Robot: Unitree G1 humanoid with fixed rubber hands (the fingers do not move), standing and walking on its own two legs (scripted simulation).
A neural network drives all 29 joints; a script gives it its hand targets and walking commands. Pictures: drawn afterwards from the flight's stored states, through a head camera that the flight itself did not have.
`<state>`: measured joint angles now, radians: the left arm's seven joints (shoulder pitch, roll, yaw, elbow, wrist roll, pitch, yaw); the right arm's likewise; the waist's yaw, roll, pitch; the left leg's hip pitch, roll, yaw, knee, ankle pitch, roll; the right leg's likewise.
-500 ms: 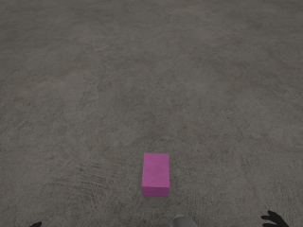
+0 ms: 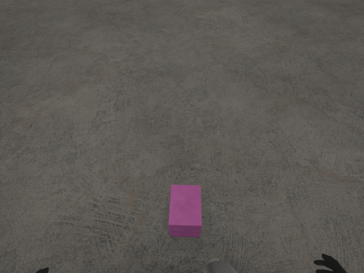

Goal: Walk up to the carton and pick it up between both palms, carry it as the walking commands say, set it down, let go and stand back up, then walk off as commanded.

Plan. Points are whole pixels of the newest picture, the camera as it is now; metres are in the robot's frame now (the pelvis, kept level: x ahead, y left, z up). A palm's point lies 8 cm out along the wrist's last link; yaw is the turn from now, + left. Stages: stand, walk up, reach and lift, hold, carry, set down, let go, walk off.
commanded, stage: walk up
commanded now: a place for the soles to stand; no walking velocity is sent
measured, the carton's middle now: (185, 210) +0.52 -0.02 -0.63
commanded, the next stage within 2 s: none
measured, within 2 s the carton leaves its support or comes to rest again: neither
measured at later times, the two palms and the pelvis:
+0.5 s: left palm out of the picture +0.10 +0.32 -0.08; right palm out of the picture +0.12 -0.34 -0.08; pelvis +0.00 +0.00 +0.00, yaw +0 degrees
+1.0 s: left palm out of the picture +0.15 +0.34 -0.07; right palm out of the picture +0.16 -0.32 -0.08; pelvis +0.05 +0.01 +0.01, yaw -2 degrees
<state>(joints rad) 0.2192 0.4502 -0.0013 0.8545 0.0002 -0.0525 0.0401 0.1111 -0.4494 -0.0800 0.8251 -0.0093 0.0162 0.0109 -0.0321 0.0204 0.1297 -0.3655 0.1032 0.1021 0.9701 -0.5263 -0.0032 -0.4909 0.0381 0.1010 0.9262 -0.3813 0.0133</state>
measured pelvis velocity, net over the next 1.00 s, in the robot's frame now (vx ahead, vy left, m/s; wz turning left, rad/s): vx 0.05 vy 0.01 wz -0.04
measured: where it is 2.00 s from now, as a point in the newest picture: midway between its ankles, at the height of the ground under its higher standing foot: outside the picture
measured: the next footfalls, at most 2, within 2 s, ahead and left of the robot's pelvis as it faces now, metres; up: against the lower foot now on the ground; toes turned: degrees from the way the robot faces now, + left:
none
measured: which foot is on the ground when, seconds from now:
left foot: down 0.00-1.00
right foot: down 0.00-1.00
